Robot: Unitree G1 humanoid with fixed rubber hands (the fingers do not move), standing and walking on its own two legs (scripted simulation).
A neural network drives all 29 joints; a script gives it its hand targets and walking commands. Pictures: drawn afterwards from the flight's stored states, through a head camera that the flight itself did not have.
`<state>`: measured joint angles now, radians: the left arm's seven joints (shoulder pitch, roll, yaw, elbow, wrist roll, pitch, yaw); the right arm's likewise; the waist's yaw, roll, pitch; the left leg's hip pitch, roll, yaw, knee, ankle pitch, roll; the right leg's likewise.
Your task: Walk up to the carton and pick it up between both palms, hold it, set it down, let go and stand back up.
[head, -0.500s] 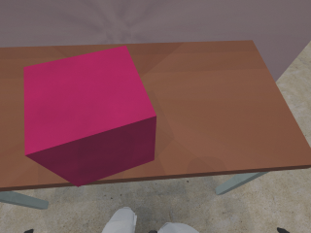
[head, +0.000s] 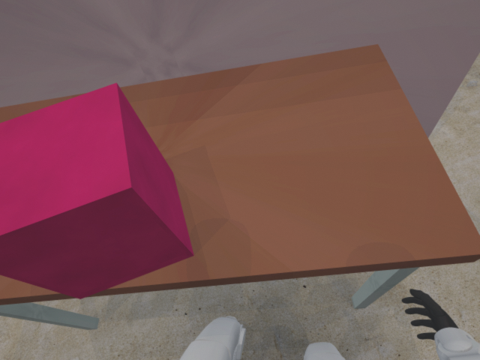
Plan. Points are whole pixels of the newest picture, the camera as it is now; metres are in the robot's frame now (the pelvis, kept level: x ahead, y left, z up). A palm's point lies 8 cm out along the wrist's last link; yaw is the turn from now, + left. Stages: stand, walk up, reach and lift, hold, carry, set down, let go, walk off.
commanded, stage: walk up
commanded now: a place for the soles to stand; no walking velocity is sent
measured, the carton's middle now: (97, 200) +0.34 +0.24 +0.09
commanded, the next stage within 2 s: none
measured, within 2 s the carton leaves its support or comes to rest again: neither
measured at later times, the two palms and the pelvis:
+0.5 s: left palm out of the picture +0.10 +0.53 -0.05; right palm (359, 356) +0.13 -0.15 -0.07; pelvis +0.01 +0.17 +0.03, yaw +2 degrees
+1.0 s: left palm out of the picture -0.01 +0.70 -0.12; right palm out of the picture +0.02 +0.03 -0.04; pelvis -0.09 +0.36 +0.01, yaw +9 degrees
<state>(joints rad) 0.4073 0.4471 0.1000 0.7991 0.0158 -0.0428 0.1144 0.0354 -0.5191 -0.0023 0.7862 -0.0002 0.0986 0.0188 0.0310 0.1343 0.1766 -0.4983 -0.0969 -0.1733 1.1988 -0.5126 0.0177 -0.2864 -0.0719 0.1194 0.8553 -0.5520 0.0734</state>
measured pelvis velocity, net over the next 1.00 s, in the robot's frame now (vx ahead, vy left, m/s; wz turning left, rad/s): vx -0.09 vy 0.36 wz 0.17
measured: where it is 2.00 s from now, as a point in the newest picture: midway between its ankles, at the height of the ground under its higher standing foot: outside the picture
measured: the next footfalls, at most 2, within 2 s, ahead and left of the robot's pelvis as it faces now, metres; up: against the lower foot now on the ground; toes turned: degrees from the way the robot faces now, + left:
left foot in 0.22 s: +0.10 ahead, +0.18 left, +0.00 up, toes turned -9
right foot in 0.58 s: +0.05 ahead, +0.05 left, +0.00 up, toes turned +5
